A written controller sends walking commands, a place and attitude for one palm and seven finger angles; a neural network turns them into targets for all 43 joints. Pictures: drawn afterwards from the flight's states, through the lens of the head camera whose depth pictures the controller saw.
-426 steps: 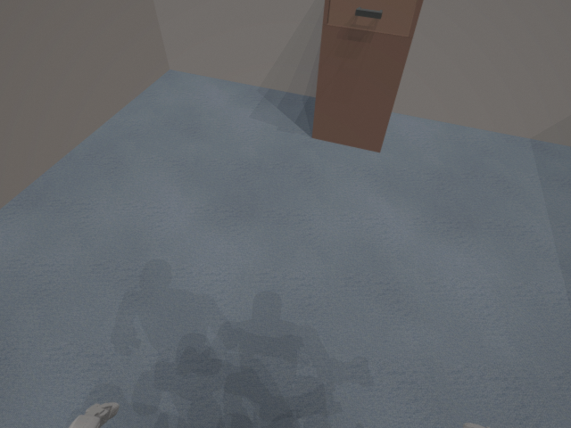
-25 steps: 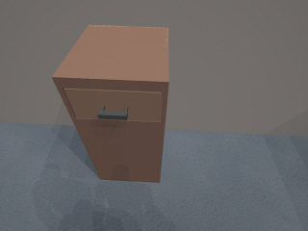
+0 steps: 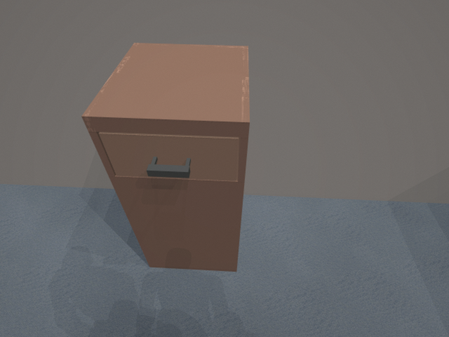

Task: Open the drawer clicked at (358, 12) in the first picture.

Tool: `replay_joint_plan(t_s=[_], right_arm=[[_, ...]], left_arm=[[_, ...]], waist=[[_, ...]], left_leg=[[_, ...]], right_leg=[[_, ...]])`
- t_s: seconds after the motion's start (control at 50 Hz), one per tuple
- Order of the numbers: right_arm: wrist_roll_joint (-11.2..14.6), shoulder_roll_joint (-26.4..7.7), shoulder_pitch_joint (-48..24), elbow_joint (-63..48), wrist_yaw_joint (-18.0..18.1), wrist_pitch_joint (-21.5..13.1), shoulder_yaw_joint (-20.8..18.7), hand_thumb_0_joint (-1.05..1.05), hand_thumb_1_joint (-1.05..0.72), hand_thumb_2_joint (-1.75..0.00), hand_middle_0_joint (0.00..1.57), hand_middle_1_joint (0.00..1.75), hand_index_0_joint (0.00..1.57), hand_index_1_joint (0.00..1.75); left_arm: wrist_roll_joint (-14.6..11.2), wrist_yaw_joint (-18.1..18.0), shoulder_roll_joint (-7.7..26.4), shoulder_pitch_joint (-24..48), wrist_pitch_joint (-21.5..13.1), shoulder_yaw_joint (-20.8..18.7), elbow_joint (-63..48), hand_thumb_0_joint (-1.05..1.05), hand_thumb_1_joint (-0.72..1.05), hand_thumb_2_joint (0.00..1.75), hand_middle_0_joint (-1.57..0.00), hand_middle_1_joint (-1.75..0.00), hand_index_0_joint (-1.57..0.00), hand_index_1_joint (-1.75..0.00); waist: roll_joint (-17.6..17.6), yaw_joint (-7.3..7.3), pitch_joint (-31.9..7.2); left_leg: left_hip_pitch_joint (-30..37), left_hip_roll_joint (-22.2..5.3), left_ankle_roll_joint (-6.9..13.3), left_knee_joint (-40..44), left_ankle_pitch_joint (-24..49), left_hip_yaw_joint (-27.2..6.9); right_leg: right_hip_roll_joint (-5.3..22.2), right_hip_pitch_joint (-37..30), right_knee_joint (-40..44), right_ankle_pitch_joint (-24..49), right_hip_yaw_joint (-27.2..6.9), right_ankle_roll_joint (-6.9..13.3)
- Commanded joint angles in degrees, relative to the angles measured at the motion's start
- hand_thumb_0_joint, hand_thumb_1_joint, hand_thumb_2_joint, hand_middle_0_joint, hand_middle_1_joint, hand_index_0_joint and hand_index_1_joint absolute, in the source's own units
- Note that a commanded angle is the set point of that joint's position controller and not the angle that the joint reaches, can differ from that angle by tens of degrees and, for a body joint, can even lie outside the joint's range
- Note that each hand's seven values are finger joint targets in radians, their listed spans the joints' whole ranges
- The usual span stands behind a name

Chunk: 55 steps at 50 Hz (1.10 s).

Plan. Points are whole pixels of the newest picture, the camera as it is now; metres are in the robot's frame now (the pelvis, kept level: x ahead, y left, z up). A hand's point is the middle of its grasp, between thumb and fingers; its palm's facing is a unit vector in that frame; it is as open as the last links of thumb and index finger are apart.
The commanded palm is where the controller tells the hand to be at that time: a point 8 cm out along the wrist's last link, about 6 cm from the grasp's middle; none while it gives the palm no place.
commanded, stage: look again from close up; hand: left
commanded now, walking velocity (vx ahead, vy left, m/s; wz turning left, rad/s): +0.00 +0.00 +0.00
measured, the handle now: (170, 165) +0.54 +0.17 -0.04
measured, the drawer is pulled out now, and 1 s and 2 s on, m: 0.00 0.00 0.00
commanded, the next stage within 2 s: raise the hand with hooked fingers in 0.52 s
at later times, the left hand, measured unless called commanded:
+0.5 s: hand out of the picture -0.01 +0.20 -0.17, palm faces +0.00 -0.99 -0.15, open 7.4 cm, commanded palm none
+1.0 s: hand (122, 301) +0.20 +0.20 -0.04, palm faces +0.03 -0.47 -0.88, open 8.3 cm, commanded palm +0.14 +0.26 -0.02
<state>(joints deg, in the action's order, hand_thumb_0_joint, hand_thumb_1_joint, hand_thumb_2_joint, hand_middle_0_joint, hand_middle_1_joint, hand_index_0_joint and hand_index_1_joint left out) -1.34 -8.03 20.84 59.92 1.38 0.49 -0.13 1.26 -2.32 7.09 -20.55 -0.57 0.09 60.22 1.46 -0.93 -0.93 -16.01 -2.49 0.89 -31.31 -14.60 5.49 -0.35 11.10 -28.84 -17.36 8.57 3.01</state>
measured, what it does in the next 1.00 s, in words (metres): shifts its weight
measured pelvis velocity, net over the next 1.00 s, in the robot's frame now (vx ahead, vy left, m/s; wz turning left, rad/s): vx -0.04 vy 0.06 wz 0.01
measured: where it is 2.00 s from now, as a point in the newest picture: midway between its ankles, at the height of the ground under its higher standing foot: outside the picture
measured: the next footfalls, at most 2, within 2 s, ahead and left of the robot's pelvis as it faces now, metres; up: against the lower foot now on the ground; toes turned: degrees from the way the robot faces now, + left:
none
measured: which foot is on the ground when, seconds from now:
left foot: down 0.00-1.00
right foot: down 0.00-1.00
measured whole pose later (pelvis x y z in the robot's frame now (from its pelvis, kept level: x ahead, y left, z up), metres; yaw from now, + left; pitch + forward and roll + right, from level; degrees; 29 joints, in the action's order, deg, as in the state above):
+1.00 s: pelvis -0.04 +0.06 -0.03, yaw +0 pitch +3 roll +1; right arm -0.3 -15.4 8.6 33.4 -0.3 -3.0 -0.6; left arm 50.6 -22.8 8.4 -13.3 -0.1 13.1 8.1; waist 1.8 0.8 -5.4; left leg -30.0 6.1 4.4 -42.5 -16.9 6.9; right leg -3.3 31.6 -47.6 -20.5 -4.3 1.9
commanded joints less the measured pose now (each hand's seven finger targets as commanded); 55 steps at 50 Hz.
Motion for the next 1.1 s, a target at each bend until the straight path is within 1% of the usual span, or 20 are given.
replay_joint_plan(t_s=[0.0, 0.06, 0.22, 0.58, 0.6, 0.62, 0.64, 0.66, 0.68, 0.7, 0.76, 0.8, 0.82, 0.84, 0.86, 0.9, 0.96, 1.0, 1.04, 1.08], right_arm=[[-0.1, -4.2, 3.5, -2.4, 0.2, -1.0, -0.3, 0.00, -0.90, -0.90, 0.20, 0.30, 0.20, 0.30], [0.1, -5.0, 2.5, -2.4, 0.3, -1.2, -0.3, 0.00, -0.90, -0.90, 0.20, 0.30, 0.20, 0.30], [0.2, -5.9, 0.5, -1.6, 0.2, -1.1, -0.3, 0.00, -0.90, -0.90, 0.20, 0.30, 0.20, 0.30], [0.5, -6.6, 0.0, 1.0, 0.1, -1.2, -0.8, 0.00, -0.90, -0.90, 0.20, 0.30, 0.20, 0.30], [0.9, -8.3, -5.2, -3.7, -0.4, -2.0, -0.3, 0.00, -0.90, -0.90, 0.20, 0.30, 0.20, 0.30], [5.4, -15.4, -3.4, -24.8, 2.0, -9.5, 0.4, 0.00, -0.90, -0.90, 0.20, 0.30, 0.20, 0.30], [5.3, -13.0, -9.6, -19.8, 4.0, -15.9, 1.1, 0.00, -0.90, -0.90, 0.20, 0.30, 0.20, 0.30], [5.5, -12.7, -8.4, -16.1, 4.4, -18.3, -0.5, 0.00, -0.90, -0.90, 0.20, 0.30, 0.20, 0.30], [6.9, -9.8, -6.7, -15.6, 3.9, -18.4, 0.1, 0.00, -0.90, -0.90, 0.20, 0.30, 0.20, 0.30], [6.7, -11.0, -6.9, -20.2, 3.6, -19.0, -0.3, 0.00, -0.90, -0.90, 0.20, 0.30, 0.20, 0.30], [4.7, -12.8, -7.6, -24.4, 3.1, -22.0, -0.1, 0.00, -0.90, -0.90, 0.20, 0.30, 0.20, 0.30], [2.1, -14.2, -9.2, -27.0, 2.3, -20.5, -1.2, 0.00, -0.90, -0.90, 0.20, 0.30, 0.20, 0.30], [1.1, -14.7, -10.2, -28.8, 1.5, -18.7, -2.0, 0.00, -0.90, -0.90, 0.20, 0.30, 0.20, 0.30], [0.1, -14.9, -11.8, -30.9, 0.3, -16.4, -2.5, 0.00, -0.90, -0.90, 0.20, 0.30, 0.20, 0.30], [0.2, -14.8, -13.1, -32.1, -0.6, -13.7, -3.0, 0.00, -0.90, -0.90, 0.20, 0.30, 0.20, 0.30], [0.8, -13.5, -17.2, -35.8, -1.2, -7.9, -2.1, 0.00, -0.90, -0.90, 0.20, 0.30, 0.20, 0.30], [0.5, -12.4, -20.9, -39.1, -2.2, -0.3, -2.2, 0.00, -0.90, -0.90, 0.20, 0.30, 0.20, 0.30], [0.0, -11.3, -23.4, -41.3, -2.5, 3.5, -2.0, 0.00, -0.90, -0.90, 0.20, 0.30, 0.20, 0.30], [-0.6, -10.4, -23.6, -42.5, -2.5, 5.4, -2.0, 0.00, -0.90, -0.90, 0.20, 0.30, 0.20, 0.30], [-1.4, -10.0, -23.3, -41.8, -2.2, 6.2, -2.1, 0.00, -0.90, -0.90, 0.20, 0.30, 0.20, 0.30]], left_arm=[[-0.5, -0.7, 5.6, -2.7, -1.0, -0.8, -3.6, 0.00, 0.90, 0.90, -0.20, -0.30, -0.20, -0.30], [-0.5, -0.8, 5.7, -3.9, -0.7, -0.6, -3.4, 0.00, 0.90, 0.90, -0.20, -0.30, -0.20, -0.30], [-0.7, -0.7, 6.1, -3.3, -0.5, -0.5, -3.3, 0.00, 0.90, 0.90, -0.20, -0.30, -0.20, -0.30], [-0.1, -0.7, 3.8, -4.9, 0.0, -0.3, 0.2, 0.00, 0.90, 0.90, -0.20, -0.30, -0.20, -0.30], [0.8, -2.3, 6.5, -4.5, -0.8, 0.7, 1.2, 0.00, 0.90, 0.90, -0.20, -0.30, -0.20, -0.30], [6.0, -3.0, 19.5, 38.4, -9.7, 4.5, -86.5, 0.00, 0.88, 0.89, -0.20, -0.32, -0.20, -0.32], [7.1, -7.3, 18.6, 16.1, -4.9, 1.4, -70.2, 0.00, 0.85, 0.88, -0.20, -0.33, -0.20, -0.33], [4.0, -10.6, 14.2, 12.9, -1.4, 1.7, -67.5, 0.00, 0.83, 0.87, -0.21, -0.34, -0.21, -0.34], [6.0, -10.9, 3.7, -6.5, 4.8, 9.2, -54.6, 0.00, 0.81, 0.86, -0.21, -0.36, -0.21, -0.36], [6.0, -11.1, 2.6, 3.7, 3.9, 12.6, -68.9, 0.00, 0.78, 0.85, -0.21, -0.37, -0.21, -0.37], [18.5, -14.1, 2.2, 2.0, 4.4, 18.7, -71.6, 0.00, 0.71, 0.82, -0.21, -0.42, -0.21, -0.42], [29.9, -17.0, 4.5, 7.8, 4.3, 18.3, -67.9, 0.00, 0.67, 0.80, -0.22, -0.45, -0.22, -0.45], [35.2, -18.6, 5.4, 5.7, 4.3, 16.4, -62.9, 0.00, 0.64, 0.79, -0.22, -0.47, -0.22, -0.47], [39.8, -19.8, 5.9, 0.8, 4.4, 14.2, -58.9, 0.00, 0.62, 0.78, -0.22, -0.48, -0.22, -0.48], [43.4, -20.7, 9.1, -4.9, 4.2, 10.6, -53.0, 0.00, 0.60, 0.77, -0.22, -0.50, -0.22, -0.50], [48.8, -21.2, 8.1, -6.6, 1.9, 10.0, -50.6, 0.00, 0.55, 0.75, -0.22, -0.53, -0.22, -0.53], [55.1, -23.4, 12.8, -1.0, 0.1, 4.9, -55.5, 0.00, 0.48, 0.72, -0.23, -0.57, -0.23, -0.57], [58.4, -25.7, 14.4, 8.0, 0.4, 4.3, -62.4, 0.00, 0.43, 0.70, -0.23, -0.60, -0.23, -0.60], [61.1, -27.7, 15.2, 13.1, 1.1, 4.1, -67.8, 0.00, 0.39, 0.68, -0.24, -0.63, -0.24, -0.63], [63.2, -29.6, 17.5, 18.7, 1.1, 2.9, -73.0, 0.00, 0.34, 0.66, -0.24, -0.66, -0.24, -0.66]], waist=[[-2.3, 0.25, 6.1], [1.3, 1.11, 5.8], [-1.4, 1.12, 4.7], [0.0, 1.01, 6.1], [-3.5, 2.14, 11.7], [12.1, -4.68, -20.8], [16.7, 1.36, -17.2], [13.3, -0.01, -12.0], [6.4, 0.03, -4.8], [7.3, -0.75, -2.1], [2.1, -2.41, -1.1], [-6.2, -2.99, 0.1], [-9.6, -1.94, 0.8], [-11.5, 0.41, 0.5], [-15.5, 3.01, 1.0], [-22.8, 5.09, 2.1], [-16.6, 8.26, -2.2], [-5.7, 8.81, -6.4], [5.8, 8.73, -11.6], [9.8, 7.42, -16.5]], left_leg=[[0.5, -3.2, 1.3, 5.0, 6.5, -5.3], [0.2, -4.1, 1.5, 6.0, 9.8, -5.6], [2.0, -4.4, 1.6, 8.3, 7.5, -5.5], [1.8, -6.1, 1.8, 18.1, -4.5, -8.7], [-2.4, -6.0, 0.5, 6.0, 8.4, -5.5], [18.1, -1.7, -0.2, 11.4, 8.0, -10.6], [19.2, -6.0, -3.5, 16.0, 4.5, -14.5], [13.0, -5.9, -5.5, 18.6, -6.1, -16.2], [8.2, -5.1, -3.5, 18.6, -11.4, -16.0], [4.1, -4.0, -2.3, 17.1, -14.9, -14.6], [-0.6, -2.6, -0.8, 10.0, -19.6, -15.7], [-4.7, -1.4, -0.2, 4.3, -21.3, -18.2], [-7.1, -0.6, 0.0, 1.8, -21.3, -18.2], [-8.8, 0.4, 0.1, 0.1, -20.4, -16.7], [-13.8, 2.4, 0.2, -0.8, -21.2, -13.2], [-18.3, 5.2, 0.1, -2.6, -17.2, -8.0], [-18.0, 6.4, 0.1, -4.2, -11.9, -6.8], [-16.4, 6.3, 0.4, -4.9, -12.1, -6.9], [-13.1, 4.9, 0.7, -4.9, -14.0, -9.7], [-8.5, 3.3, -0.2, -7.2, -12.8, -13.5]], right_leg=[[7.4, 4.4, 7.4, 6.9, -10.7, 1.2], [6.6, 1.7, 5.5, 11.0, -9.7, 0.5], [6.8, 0.6, 6.5, 9.9, -9.5, -0.6], [6.5, 0.3, 7.4, 6.6, -7.7, -2.3], [8.3, 5.2, 7.7, 11.8, -9.6, -1.7], [0.3, 3.4, -1.7, 8.8, -7.9, -0.9], [1.1, 11.3, -10.0, -3.7, -5.7, -0.6], [0.2, 16.5, -14.2, -7.0, -4.6, -1.5], [0.5, 19.5, -15.2, -6.6, -5.2, -1.9], [1.1, 17.6, -15.3, -4.0, -5.7, -2.1], [0.0, 21.6, -11.0, -5.5, -6.7, -1.6], [-1.0, 25.9, -7.9, -9.4, -9.2, -1.3], [-1.3, 27.7, -7.4, -12.6, -10.2, -0.9], [-1.6, 27.4, -7.1, -14.9, -10.8, -0.4], [-1.3, 25.4, -4.4, -20.4, -13.1, 0.1], [-1.3, 23.0, -2.2, -26.6, -16.8, 1.1], [-1.4, 19.4, -4.3, -21.8, -18.8, 2.2], [-2.0, 20.3, -7.4, -19.6, -20.2, 3.0], [-3.1, 22.1, -11.4, -16.4, -19.6, 3.7], [-3.7, 26.5, -14.2, -13.5, -19.9, 3.6]])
